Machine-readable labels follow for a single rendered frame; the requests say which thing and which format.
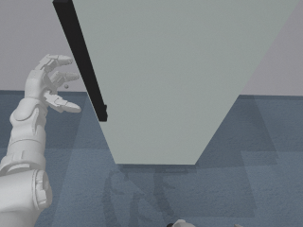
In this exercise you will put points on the handle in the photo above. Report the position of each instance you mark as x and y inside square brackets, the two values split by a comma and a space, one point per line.
[71, 27]

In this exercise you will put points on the fridge door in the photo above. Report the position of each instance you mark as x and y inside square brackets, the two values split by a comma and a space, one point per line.
[169, 71]

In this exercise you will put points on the robot left hand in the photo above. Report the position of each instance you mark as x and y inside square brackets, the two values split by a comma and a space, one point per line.
[38, 83]

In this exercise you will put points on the robot left upper arm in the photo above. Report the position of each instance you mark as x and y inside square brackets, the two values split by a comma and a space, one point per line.
[23, 196]

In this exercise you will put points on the left robot forearm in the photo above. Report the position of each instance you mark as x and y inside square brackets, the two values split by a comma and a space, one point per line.
[26, 149]

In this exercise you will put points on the robot right shin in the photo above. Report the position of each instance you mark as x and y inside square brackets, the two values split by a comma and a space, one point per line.
[179, 220]

